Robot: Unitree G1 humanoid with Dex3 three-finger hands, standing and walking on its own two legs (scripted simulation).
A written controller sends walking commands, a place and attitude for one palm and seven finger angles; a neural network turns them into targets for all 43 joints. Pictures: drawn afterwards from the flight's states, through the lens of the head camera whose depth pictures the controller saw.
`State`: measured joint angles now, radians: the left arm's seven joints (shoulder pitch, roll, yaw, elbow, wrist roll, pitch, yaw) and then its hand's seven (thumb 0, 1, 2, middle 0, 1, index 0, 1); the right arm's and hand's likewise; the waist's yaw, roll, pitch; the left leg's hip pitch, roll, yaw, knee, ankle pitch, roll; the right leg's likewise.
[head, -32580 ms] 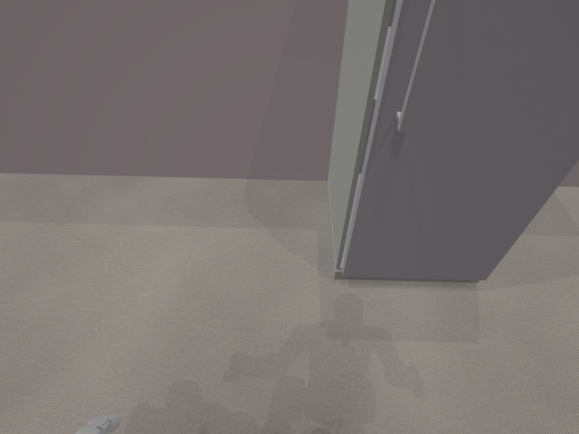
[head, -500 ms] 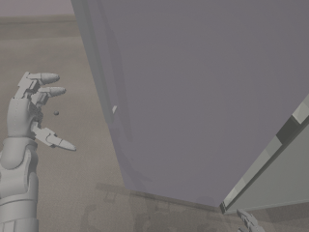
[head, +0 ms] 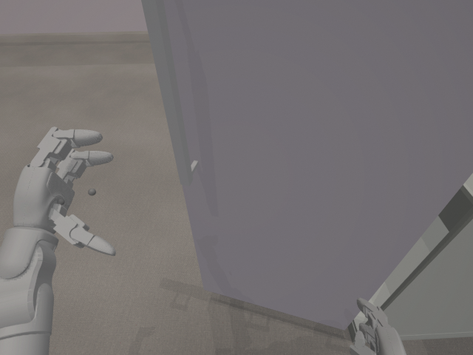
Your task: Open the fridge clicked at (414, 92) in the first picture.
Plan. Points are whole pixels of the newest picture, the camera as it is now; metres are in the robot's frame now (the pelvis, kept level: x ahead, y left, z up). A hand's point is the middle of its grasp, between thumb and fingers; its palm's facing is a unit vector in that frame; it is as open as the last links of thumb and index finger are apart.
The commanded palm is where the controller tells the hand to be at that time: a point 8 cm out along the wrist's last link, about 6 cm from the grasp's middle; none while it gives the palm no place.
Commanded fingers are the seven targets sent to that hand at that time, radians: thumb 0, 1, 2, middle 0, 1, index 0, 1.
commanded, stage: draw the hand back to the body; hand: left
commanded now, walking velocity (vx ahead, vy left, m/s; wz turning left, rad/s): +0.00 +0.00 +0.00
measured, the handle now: (177, 95) +0.46 +0.17 +0.23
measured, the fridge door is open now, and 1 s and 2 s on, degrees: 71 71 71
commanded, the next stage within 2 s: step back with the hand held close in 1.52 s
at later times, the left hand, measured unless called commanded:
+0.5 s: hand (77, 212) +0.24 +0.26 +0.17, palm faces +0.14 -0.98 -0.15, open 14.5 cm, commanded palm +0.20 +0.30 +0.19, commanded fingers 0.00 -0.22 0.36 -0.24 -0.96 -0.24 -0.96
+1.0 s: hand (57, 208) +0.23 +0.28 +0.18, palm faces +0.45 -0.82 -0.35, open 10.2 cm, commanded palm +0.18 +0.31 +0.19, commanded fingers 0.00 0.68 0.80 -0.21 -0.43 -0.21 -0.43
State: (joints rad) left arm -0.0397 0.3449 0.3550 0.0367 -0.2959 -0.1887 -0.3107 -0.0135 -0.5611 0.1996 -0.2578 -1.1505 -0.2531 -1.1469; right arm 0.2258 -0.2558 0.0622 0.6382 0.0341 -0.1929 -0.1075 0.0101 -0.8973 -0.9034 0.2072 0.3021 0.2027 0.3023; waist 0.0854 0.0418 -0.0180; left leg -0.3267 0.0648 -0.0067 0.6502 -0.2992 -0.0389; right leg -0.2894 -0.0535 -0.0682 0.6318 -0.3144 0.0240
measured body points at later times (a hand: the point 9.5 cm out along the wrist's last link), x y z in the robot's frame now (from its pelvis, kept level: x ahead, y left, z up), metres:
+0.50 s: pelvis +0.01 +0.01 +0.01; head -0.02 +0.00 +0.46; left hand +0.22 +0.31 +0.18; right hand +0.22 -0.20 -0.04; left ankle +0.03 +0.15 -0.72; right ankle +0.01 -0.13 -0.72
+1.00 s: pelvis +0.03 +0.02 +0.02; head +0.00 +0.00 +0.47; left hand +0.21 +0.32 +0.20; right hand +0.20 -0.20 -0.07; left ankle +0.03 +0.15 -0.72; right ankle +0.01 -0.13 -0.72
